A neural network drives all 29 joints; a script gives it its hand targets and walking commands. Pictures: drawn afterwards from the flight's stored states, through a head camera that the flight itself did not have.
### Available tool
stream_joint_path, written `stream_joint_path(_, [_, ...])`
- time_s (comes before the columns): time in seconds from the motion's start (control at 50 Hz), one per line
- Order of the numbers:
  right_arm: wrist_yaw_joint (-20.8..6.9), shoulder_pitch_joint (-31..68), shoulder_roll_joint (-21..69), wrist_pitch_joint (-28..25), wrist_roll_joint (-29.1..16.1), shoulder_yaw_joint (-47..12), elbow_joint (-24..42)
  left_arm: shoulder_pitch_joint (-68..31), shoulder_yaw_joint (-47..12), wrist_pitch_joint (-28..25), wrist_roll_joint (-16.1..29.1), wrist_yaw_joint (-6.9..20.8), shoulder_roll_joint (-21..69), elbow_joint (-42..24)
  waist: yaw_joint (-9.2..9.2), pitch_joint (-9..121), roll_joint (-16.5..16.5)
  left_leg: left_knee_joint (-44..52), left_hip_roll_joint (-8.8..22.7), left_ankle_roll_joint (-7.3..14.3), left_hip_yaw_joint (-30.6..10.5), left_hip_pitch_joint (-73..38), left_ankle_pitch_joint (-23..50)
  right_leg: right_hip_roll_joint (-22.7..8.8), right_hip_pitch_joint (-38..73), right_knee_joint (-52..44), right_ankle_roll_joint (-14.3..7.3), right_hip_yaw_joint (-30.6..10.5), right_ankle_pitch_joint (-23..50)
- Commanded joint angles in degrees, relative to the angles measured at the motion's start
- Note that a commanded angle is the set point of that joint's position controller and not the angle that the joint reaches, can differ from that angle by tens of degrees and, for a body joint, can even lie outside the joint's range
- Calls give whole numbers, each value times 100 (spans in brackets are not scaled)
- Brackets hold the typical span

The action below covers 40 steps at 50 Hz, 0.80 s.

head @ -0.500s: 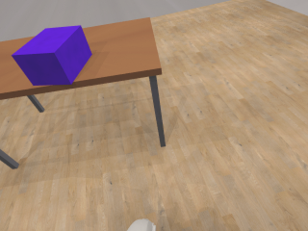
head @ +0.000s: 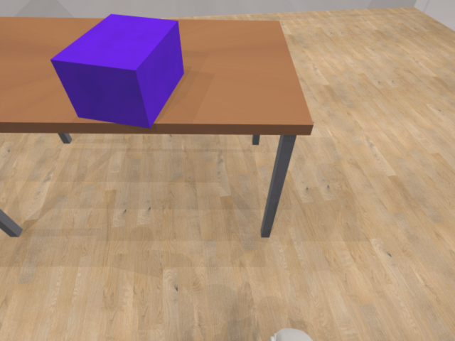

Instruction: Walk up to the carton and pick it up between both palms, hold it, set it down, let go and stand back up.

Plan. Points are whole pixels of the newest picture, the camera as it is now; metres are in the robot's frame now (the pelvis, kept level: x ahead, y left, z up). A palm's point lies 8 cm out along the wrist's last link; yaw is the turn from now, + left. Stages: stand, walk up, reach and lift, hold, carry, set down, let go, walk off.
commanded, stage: walk up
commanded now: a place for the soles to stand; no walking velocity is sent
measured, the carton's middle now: (129, 67) +0.84 +0.28 +0.06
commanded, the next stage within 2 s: none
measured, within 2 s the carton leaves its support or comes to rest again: neither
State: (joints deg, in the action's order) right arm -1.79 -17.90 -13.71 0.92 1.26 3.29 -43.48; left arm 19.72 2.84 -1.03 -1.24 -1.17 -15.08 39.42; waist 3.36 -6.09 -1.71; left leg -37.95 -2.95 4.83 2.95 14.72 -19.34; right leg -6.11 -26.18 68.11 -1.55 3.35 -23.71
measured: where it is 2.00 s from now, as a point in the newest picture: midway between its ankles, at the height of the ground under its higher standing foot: (134, 326)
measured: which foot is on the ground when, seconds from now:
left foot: down 0.00-0.24, up 0.26-0.66, down 0.68-1.00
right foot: up 0.00-0.20, down 0.22-0.68, up 0.70-1.00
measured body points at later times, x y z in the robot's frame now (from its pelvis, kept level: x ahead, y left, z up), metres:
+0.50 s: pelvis +0.13 +0.07 +0.00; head +0.13 +0.03 +0.45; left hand +0.13 +0.34 -0.10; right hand +0.28 -0.19 -0.12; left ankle +0.21 +0.25 -0.63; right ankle +0.18 -0.08 -0.72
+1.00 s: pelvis +0.24 +0.24 +0.00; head +0.27 +0.22 +0.45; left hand +0.39 +0.49 -0.10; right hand +0.25 -0.03 -0.14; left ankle +0.25 +0.31 -0.72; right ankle +0.30 +0.13 -0.68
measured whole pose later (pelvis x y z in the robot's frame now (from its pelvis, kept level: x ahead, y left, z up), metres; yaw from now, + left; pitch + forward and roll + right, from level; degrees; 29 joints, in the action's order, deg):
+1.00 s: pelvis +0.24 +0.24 +0.00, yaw -3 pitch -3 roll +0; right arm -1.0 -21.1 -15.9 1.5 2.7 2.0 -42.7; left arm 16.6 3.0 -0.9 -1.2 -2.4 -13.0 37.7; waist 5.4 -6.5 2.3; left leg -39.6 1.6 4.5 11.0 14.7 -21.8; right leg -0.6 -29.3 58.1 -0.8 2.4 -24.4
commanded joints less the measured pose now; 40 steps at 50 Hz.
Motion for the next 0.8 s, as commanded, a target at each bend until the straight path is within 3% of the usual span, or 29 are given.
stream_joint_path(0.0, [46, -184, -850, -226, 181, 182, 625, 348, 150, -85, -7, -93, -440, -420, 31, -52, 712, 1872, 1727, 626, -1960, -243, 2663, -69, -640, -1060, 139, -192, 256])
stream_joint_path(0.06, [50, -171, -939, -139, 226, 148, 700, 110, 95, -147, 50, -111, -287, -525, 81, 56, 788, 1613, 1368, 396, -1396, -196, 3430, 156, -157, -2177, 44, 173, 685])
stream_joint_path(0.08, [40, -187, -938, -101, 236, 144, 718, 125, 108, -178, 55, -118, -281, -496, 85, 202, 613, 1414, 1253, 288, -1272, -173, 3512, 267, 195, -2519, -8, 332, 881])
stream_joint_path(0.1, [30, -177, -966, -63, 222, 132, 727, 212, 126, -213, 56, -135, -297, -480, 3, 344, 451, 1099, 1163, 165, -1186, -58, 3450, 387, 672, -2946, -90, 407, 1231])
stream_joint_path(0.14, [0, 50, -973, -54, 175, 50, 736, 1051, 249, -267, 0, -210, -419, -262, -514, 843, 125, -78, 781, -180, -738, 435, 3207, 495, 2237, -3792, -260, 361, 2298])
stream_joint_path(0.16, [-17, 72, -839, -82, 211, 17, 762, 1743, 334, -273, -75, -259, -628, -101, -870, 1282, -130, -1131, 549, -472, -453, 965, 2874, 181, 3353, -3775, -502, -131, 2361])
stream_joint_path(0.18, [-30, -105, -631, -108, 257, -75, 935, 2218, 412, -279, -187, -307, -958, -70, -1145, 1680, -858, -2679, 214, -829, -137, 1955, 757, -1180, 4339, -4106, -1140, -1963, 1428])
stream_joint_path(0.2, [-21, -414, -793, -8, 248, -59, 965, 2039, 481, -213, -270, -401, -1188, -105, -936, 1697, -1039, -3741, -47, -927, -280, 2651, -1518, -2373, 4256, -4780, -1696, -4093, 173])
stream_joint_path(0.22, [-6, -495, -1135, 201, 272, 67, 801, 1573, 536, -93, -272, -532, -1157, -140, -727, 1439, -441, -4258, 300, -815, -572, 2847, -1535, -2660, 3682, -5019, -1959, -4554, -1434])
stream_joint_path(0.24, [-30, -346, -1129, 316, 307, 108, 861, 1223, 523, -67, -241, -607, -1201, -216, -665, 1091, -615, -4424, 482, -725, -652, 3043, -1309, -2707, 3086, -5337, -1927, -4576, -2227])
stream_joint_path(0.26, [-59, 2, -1191, 365, 347, 161, 945, 934, 440, -93, -243, -617, -1055, -282, -619, 531, -361, -4412, 606, -665, -747, 3092, -1018, -2461, 2369, -5527, -1696, -4089, -2336])
stream_joint_path(0.28, [-114, 234, -1140, 366, 355, 192, 978, 753, 343, -156, -255, -589, -889, -314, -581, 175, -115, -4265, 648, -683, -765, 3000, -717, -2103, 1823, -5547, -1411, -3288, -1921])
stream_joint_path(0.32, [-226, 293, -806, 334, 282, 142, 953, 488, 254, -297, -239, -481, -823, -251, -439, -291, -83, -3763, 696, -736, -766, 2576, -96, -1458, 948, -5507, -1047, -1949, -886])
stream_joint_path(0.36, [-332, 124, -506, 303, 187, 77, 865, 248, 299, -380, -202, -384, -949, -123, -279, -391, -301, -3621, 650, -755, -589, 2170, 346, -1034, 499, -5506, -958, -1276, -575])
stream_joint_path(0.4, [-411, 103, -357, 273, 91, 56, 851, 37, 362, -427, -202, -335, -1062, -106, -176, -420, -739, -3257, 806, -763, -498, 1973, 587, -912, 202, -5508, -973, -855, -651])
stream_joint_path(0.46, [-477, 266, -386, 225, 21, 79, 911, -26, 430, -477, -229, -275, -1149, -151, -155, -391, -1147, -2224, 1100, -731, -465, 1701, 701, -897, 16, -5387, -935, -510, -843])
stream_joint_path(0.52, [-459, 472, -495, 169, 74, 127, 988, 234, 523, -454, -252, -227, -1248, -162, -279, -175, -1137, -1253, 1166, -618, -341, 1104, 492, -1024, 143, -5138, -911, -542, -998])
stream_joint_path(0.56, [-391, 268, -547, 125, 86, 183, 953, 135, 576, -387, -297, -211, -1311, -241, -140, 54, -1135, -732, 1143, -511, -144, 324, 278, -1136, 81, -4784, -862, -565, -958])
stream_joint_path(0.58, [-343, 33, -631, 96, 89, 233, 876, 76, 576, -337, -320, -202, -1308, -296, -15, 216, -958, -443, 1080, -470, 5, -211, 262, -1186, -87, -4478, -847, -606, -1044])
stream_joint_path(0.6, [-284, -384, -786, 44, 98, 312, 694, 101, 530, -262, -325, -192, -1166, -309, 196, 391, -360, -39, 992, -430, 66, -968, 337, -1028, -382, -3750, -724, -407, -1121])
stream_joint_path(0.62, [-216, -923, -1033, -20, 122, 420, 461, 426, 394, -187, -322, -173, -765, -273, 362, 737, 600, 211, 735, -383, 21, -1596, 96, -563, -471, -2474, -497, -21, -1101])
stream_joint_path(0.64, [-140, -1161, -1463, -78, 135, 499, 371, 746, 183, -125, -249, -120, -239, -361, 466, 826, 2008, 832, 1067, -198, -714, -1504, -709, 125, -733, -789, -294, 330, -1158])
stream_joint_path(0.66, [-70, -876, -1815, -124, 129, 451, 535, 758, 71, -70, -132, -101, 29, -643, 353, 533, 2710, 1846, 2009, 152, -2861, -1001, -1277, 706, -1607, 186, -74, -145, -1704])
stream_joint_path(0.68, [-25, -247, -1993, -74, -13, 459, 659, 649, 181, 5, -34, -147, -281, -739, 247, 423, 2248, 2691, 2484, 627, -3666, -348, -2497, 484, -1463, 456, -41, -537, -1401])
stream_joint_path(0.7, [7, 110, -2004, -65, -100, 430, 720, 528, 227, 38, -36, -176, -483, -708, 150, 157, 2220, 2984, 2540, 773, -3764, -37, -2929, 342, -1462, 649, -19, -565, -1184])
stream_joint_path(0.72, [33, 139, -1863, -75, -125, 376, 733, 250, 267, 33, -30, -208, -591, -701, 165, -208, 2126, 2910, 2429, 784, -3378, 147, -2375, 282, -1571, 781, -5, -636, -900])
stream_joint_path(0.76, [96, 208, -1455, -76, 29, 270, 781, 404, 291, 13, -46, -234, -620, -432, -51, -384, 1870, 2299, 2195, 499, -2344, 186, -817, 199, -1378, 661, 46, -723, -348])
stream_joint_path(0.78, [102, 206, -1289, -73, 66, 229, 751, 527, 300, 0, -39, -223, -611, -374, -120, -332, 1629, 2100, 2141, 533, -2031, 265, -348, 204, -1163, 490, 77, -698, -263])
